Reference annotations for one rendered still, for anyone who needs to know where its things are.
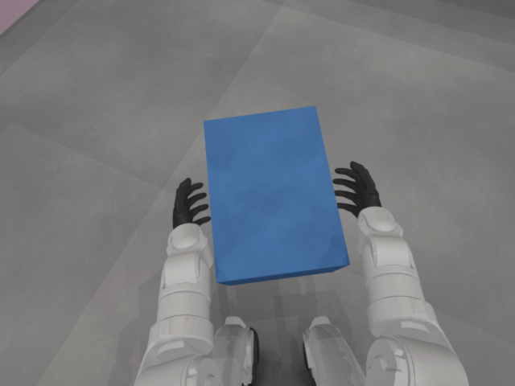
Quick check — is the robot left hand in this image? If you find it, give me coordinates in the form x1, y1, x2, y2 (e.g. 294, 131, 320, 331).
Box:
173, 178, 211, 230

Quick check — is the left robot thigh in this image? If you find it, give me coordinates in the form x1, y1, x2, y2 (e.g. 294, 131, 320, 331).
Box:
207, 324, 253, 386

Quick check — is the robot left forearm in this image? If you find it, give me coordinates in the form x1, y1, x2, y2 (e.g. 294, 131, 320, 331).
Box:
134, 224, 214, 383

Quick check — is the robot right hand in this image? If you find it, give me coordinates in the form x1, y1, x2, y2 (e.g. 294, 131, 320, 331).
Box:
332, 161, 382, 218

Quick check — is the left robot foot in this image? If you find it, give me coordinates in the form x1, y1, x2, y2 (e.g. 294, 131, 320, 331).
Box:
241, 327, 259, 386

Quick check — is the robot right upper arm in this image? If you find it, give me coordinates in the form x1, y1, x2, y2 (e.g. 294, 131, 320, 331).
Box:
365, 334, 468, 386

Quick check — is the carton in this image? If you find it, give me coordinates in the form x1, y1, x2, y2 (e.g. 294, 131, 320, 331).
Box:
204, 106, 350, 285

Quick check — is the robot left upper arm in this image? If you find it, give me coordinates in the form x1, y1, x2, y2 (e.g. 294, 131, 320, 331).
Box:
134, 354, 223, 386

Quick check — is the robot right forearm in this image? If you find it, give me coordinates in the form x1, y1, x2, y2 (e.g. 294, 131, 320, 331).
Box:
356, 207, 469, 386

